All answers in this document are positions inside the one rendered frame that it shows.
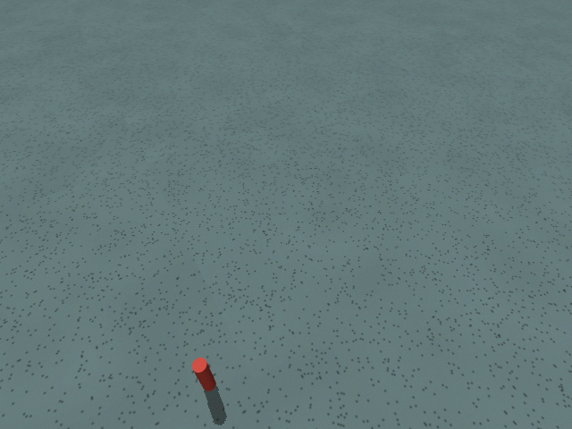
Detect can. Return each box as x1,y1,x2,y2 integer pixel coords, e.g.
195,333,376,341
192,357,215,391

